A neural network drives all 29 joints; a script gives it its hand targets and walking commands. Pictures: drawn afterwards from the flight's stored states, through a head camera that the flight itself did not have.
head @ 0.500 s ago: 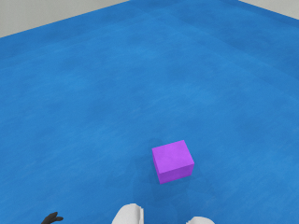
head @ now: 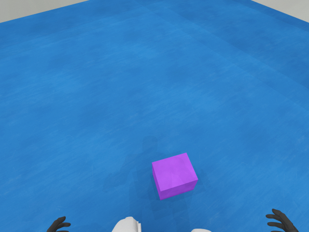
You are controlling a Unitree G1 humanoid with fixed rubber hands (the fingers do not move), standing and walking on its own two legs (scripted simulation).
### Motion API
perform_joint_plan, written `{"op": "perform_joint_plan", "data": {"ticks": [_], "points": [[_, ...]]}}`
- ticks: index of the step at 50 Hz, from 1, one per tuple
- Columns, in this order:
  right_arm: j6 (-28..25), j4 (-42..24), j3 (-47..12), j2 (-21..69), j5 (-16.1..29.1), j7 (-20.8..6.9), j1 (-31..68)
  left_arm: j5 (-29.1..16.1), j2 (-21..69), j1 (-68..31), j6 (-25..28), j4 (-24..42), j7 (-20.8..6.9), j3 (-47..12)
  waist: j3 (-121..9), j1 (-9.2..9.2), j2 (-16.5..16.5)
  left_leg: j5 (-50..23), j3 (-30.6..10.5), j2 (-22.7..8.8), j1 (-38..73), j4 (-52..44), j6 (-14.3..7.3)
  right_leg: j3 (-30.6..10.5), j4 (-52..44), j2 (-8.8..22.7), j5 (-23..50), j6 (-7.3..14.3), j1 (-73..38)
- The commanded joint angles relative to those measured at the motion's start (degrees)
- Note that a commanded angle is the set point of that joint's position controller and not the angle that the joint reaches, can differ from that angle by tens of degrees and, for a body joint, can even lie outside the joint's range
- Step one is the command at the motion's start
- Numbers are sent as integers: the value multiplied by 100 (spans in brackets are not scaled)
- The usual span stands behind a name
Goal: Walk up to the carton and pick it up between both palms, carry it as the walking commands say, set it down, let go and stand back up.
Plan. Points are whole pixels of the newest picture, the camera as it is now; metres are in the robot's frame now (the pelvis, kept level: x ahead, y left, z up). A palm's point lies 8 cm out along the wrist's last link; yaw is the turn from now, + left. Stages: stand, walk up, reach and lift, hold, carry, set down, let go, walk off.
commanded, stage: walk up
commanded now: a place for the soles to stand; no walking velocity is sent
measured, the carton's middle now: (173, 176) +0.48 -0.06 -0.64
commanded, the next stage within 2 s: none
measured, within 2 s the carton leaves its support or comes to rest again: neither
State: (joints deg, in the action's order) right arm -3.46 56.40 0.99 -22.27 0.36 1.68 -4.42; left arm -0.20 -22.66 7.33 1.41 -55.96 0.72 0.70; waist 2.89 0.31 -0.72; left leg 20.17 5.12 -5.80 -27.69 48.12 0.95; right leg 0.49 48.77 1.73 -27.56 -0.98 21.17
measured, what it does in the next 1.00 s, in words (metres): steps on the spot: right foot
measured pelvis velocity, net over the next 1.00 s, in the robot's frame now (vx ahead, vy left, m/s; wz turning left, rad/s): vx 0.00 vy -0.10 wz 0.05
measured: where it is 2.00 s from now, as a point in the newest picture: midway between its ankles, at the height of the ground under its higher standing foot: outside the picture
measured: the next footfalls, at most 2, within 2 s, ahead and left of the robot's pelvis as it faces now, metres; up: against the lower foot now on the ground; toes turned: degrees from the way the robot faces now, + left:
right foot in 0.78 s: +0.07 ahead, -0.20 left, +0.00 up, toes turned -5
left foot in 1.04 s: +0.08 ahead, +0.00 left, +0.00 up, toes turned +11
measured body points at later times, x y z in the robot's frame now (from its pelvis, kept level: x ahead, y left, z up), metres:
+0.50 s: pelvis +0.00 -0.01 +0.03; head +0.01 -0.01 +0.48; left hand +0.12 +0.29 -0.10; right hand +0.05 -0.33 -0.10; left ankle +0.05 +0.13 -0.70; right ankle -0.02 -0.13 -0.70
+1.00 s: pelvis +0.00 -0.10 +0.00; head +0.02 -0.08 +0.45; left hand +0.11 +0.22 -0.11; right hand +0.02 -0.47 -0.08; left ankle +0.04 +0.01 -0.68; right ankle +0.03 -0.20 -0.70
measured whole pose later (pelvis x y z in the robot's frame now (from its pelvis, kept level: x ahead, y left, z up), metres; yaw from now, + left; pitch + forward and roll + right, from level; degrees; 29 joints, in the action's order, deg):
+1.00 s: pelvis +0.00 -0.10 +0.00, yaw +3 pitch -2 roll +1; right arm -3.7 61.8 5.2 -26.7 -0.7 5.7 -18.9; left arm 4.2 -22.8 9.0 -5.0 -45.2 -5.1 6.3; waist 4.0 0.9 -3.6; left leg 26.9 6.6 -2.3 -27.4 55.9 -0.3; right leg 6.5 48.6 4.4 -24.5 2.3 22.1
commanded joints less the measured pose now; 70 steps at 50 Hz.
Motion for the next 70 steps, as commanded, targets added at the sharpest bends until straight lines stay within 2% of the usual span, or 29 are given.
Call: {"op": "perform_joint_plan", "data": {"ticks": [1, 5, 18, 25, 26, 27, 29, 33, 37, 38, 39, 40, 41, 42, 44, 46, 48, 49, 50, 51, 53, 55, 57, 63, 64, 65, 66, 67, 70], "points": [[-39, -163, 434, -1609, -99, 54, 248, 17, -1206, 45, -34, 116, 44, 284, -824, 19, 569, -1186, -1058, -797, 915, -1221, -776, -415, -864, 352, 1755, 429, 72], [3, 58, 360, -1371, -57, 33, 245, 96, -1415, -303, 2, 145, 16, 327, -758, -164, -425, -772, -448, -230, 1017, -1017, -415, -931, -1636, 637, 1629, 572, 172], [47, 512, 283, -1392, -54, -58, 413, 137, -1301, -639, -54, -152, -69, 328, -329, -165, -386, 20, -579, -443, 1292, -2058, -446, -906, -2468, 488, 922, 389, -14], [12, 634, 219, -1307, -120, -56, 378, 37, -1188, -493, -96, -276, -84, 260, -557, -67, 146, -1320, -396, -412, 1865, -2173, -293, -636, -2349, 433, 1976, 321, -306], [-39, 943, 538, -1827, -3, 184, -1195, 500, -1522, -814, -252, 506, -303, 569, -577, -323, -431, -474, -1362, -868, 2305, -2401, -692, -117, -1309, 128, 898, 363, 479], [-96, 1010, 702, -2376, -70, 287, -1823, 497, -1236, -1021, -343, 748, -359, 566, -681, -599, 577, -44, -2488, -1595, 2982, -3001, -1111, -72, -103, 103, -226, 233, 1467], [-191, 800, 791, -2420, -43, 439, -1691, 535, -1344, -901, -501, 817, -427, 670, -408, -497, -42, -65, -3087, -2163, 2694, -3136, -1515, -678, 1142, 431, -374, 141, 1852], [-303, 351, 797, -2226, -158, 556, -1332, 444, -1169, -572, -485, 1154, -555, 760, -558, -274, 535, -1957, -2083, -1970, 2238, -2255, -1587, -810, 824, 811, -275, 110, 1825], [-219, -99, 853, -2288, -226, 479, -834, 476, -1349, 138, -512, 1170, -731, 967, -637, 37, 1219, 714, -1376, -1378, -165, -2342, -1005, -271, -211, 482, 324, 312, -342], [-214, -224, 752, -2090, -264, 466, -326, 478, -1561, 773, -514, 1011, -718, 1081, -786, 578, 901, 1090, -860, -1114, -1051, -1944, -747, -99, -626, 410, 411, 472, -1495], [-186, -195, 642, -1756, -287, 451, -463, 576, -1811, 1241, -482, 863, -669, 1185, -770, 816, -535, 1725, -53, -235, -1788, -341, -470, -703, -1583, 747, -553, 540, -1857], [-142, -365, 552, -1423, -236, 493, -511, 595, -2352, 1157, -456, 1047, -599, 1234, -425, 1080, -2208, 2145, 359, 794, -2205, 1403, -72, -2617, -3625, 1735, -2565, 1005, -1253], [-92, -224, 652, -1814, -187, 533, -509, 524, -2301, 109, -456, 1318, -565, 1189, -67, 643, -1118, 1367, -261, 525, -1990, 2037, -121, -2891, -3892, 2008, -2685, 1275, -466], [-100, -9, 659, -1944, -110, 518, -728, 390, -2110, -248, -431, 1447, -532, 1141, 41, 427, -771, 1179, -225, 316, -1416, 2081, -191, -2366, -3586, 1833, -1854, 1287, -206], [-75, 156, 676, -1757, -106, 478, -1245, 415, -1852, -322, -475, 1657, -474, 1092, 197, 212, -948, 1074, 35, 235, -721, 1418, -123, -1356, -2794, 1487, -1184, 1369, 236], [-120, 421, 674, -1692, -61, 456, -2025, 433, -1737, -436, -516, 1730, -471, 1029, 84, 80, -1213, 668, 233, 326, 4, 799, -98, -1150, -2509, 1500, -1071, 1360, 487], [-172, 596, 739, -1717, -101, 477, -2928, 440, -1509, -793, -598, 1854, -530, 899, -105, -355, -829, 109, 220, 338, 1523, -307, -193, -525, -1707, 1223, -1574, 1229, 1300], [-231, 764, 758, -1749, -155, 508, -3513, 474, -1272, -774, -623, 1889, -483, 842, -113, -671, -95, 361, -546, 146, 2400, -1102, -450, -292, -435, 999, -1692, 937, 2067], [-247, 484, 943, -2426, -336, 594, -3568, 419, -852, -543, -615, 2062, -481, 746, -145, -763, 1779, 2194, -3507, -1173, 2718, -2745, -949, 402, 1491, 263, -931, 417, 3095], [-304, 14, 910, -2574, -303, 683, -2726, 447, -1116, -691, -608, 1966, -451, 712, 228, -455, 834, 1952, -5284, -2087, 1976, -3406, -1178, -555, 2036, 256, -392, 317, 3402], [-372, -221, 841, -2520, -134, 737, -2101, 330, -1460, -87, -625, 1676, -414, 869, 4, -31, -375, -116, -4375, -2013, 2368, -2535, -1127, -862, 2204, 587, -6, 268, 2965], [-430, -223, 846, -2396, -150, 738, -2249, 332, -1431, -89, -553, 1611, -383, 911, -282, -165, -219, -1506, -3603, -1826, 2042, -1823, -1617, -824, 2304, 711, -61, 185, 2585], [-416, -431, 802, -2262, -142, 654, -1733, 288, -1414, 101, -524, 1449, -380, 929, 74, -35, 612, -1512, -2795, -1584, 721, -1702, -1616, -681, 2180, 715, 102, 172, 1820], [-220, -695, 695, -2142, -228, 335, -748, 73, -1118, 432, -431, 1174, -348, 975, -115, 251, 1304, -226, -1242, -548, -1028, -1058, -1010, 392, 30, 186, 734, 244, -558], [-134, -657, 638, -1897, -231, 254, -1005, 66, -1394, 672, -337, 1033, -274, 1024, -350, 288, 907, 308, -841, -153, -1206, -320, -734, 243, -302, 105, 659, 213, -1058], [-59, -726, 513, -1431, -229, 252, -872, 156, -1618, 911, -268, 898, -202, 1060, -225, 548, -457, 641, -339, 368, -1299, 1007, -522, -817, -1444, 728, -618, 385, -601], [-16, -819, 493, -1386, -112, 264, -927, 203, -2152, 475, -198, 1161, -154, 1009, -198, 355, -1645, 1474, -304, 841, -1410, 2028, -217, -3077, -2875, 1956, -1655, 956, 38], [46, -801, 612, -1802, -143, 274, -723, 99, -2462, -11, -144, 1202, -130, 1099, -101, 325, -729, 1385, -1126, 667, -1005, 2635, -159, -3801, -3112, 2394, -2192, 1574, 685], [-10, -500, 577, -1693, -46, 175, -981, 107, -1946, -157, -113, 1103, -77, 1018, -15, 176, -718, 975, -872, 311, -988, 2256, -298, -2443, -2323, 1877, -1127, 1231, 400]]}}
